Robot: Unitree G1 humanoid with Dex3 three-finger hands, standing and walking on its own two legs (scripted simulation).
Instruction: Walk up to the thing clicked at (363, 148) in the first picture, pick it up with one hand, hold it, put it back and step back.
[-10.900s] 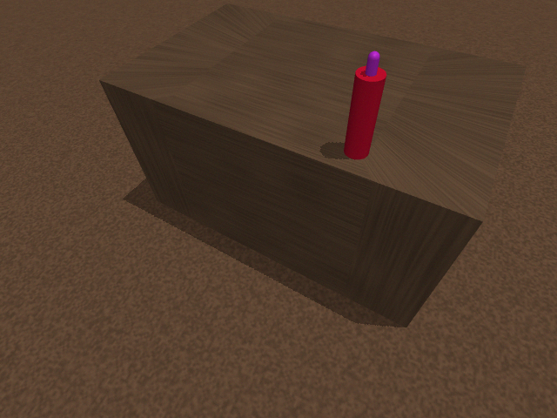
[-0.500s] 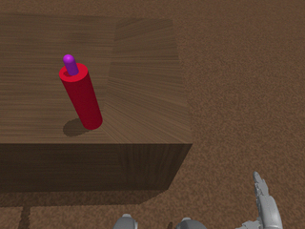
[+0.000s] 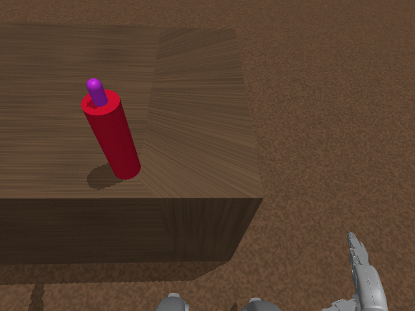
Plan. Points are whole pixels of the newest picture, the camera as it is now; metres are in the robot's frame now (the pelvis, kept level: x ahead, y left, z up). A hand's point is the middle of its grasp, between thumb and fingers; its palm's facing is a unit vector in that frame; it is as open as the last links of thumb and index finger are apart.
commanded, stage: approach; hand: left
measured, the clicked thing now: (113, 133) +0.44 +0.22 +0.06
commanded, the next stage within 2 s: close in in 0.30 s
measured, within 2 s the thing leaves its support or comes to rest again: neither
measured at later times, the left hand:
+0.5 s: hand (82, 178) +0.38 +0.29 -0.02, palm faces +0.13 -0.99 +0.07, open 17.7 cm
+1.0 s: hand (110, 173) +0.39 +0.24 -0.02, palm faces +0.17 -0.99 +0.03, open 17.3 cm
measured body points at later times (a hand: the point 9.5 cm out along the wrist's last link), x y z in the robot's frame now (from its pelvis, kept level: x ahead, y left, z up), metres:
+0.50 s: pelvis -0.02 +0.00 -0.03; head +0.10 +0.05 +0.40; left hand +0.36 +0.34 -0.02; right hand +0.14 -0.27 -0.04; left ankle +0.01 +0.12 -0.69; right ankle -0.01 -0.15 -0.69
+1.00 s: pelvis -0.02 +0.00 -0.04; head +0.09 +0.04 +0.40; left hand +0.37 +0.29 -0.02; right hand +0.13 -0.26 -0.04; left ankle +0.01 +0.12 -0.69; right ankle -0.01 -0.15 -0.69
